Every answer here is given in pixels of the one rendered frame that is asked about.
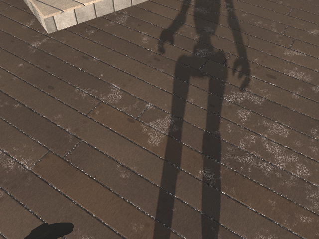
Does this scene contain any robot left hand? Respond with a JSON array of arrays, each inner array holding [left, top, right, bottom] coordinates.
[[24, 222, 74, 239]]

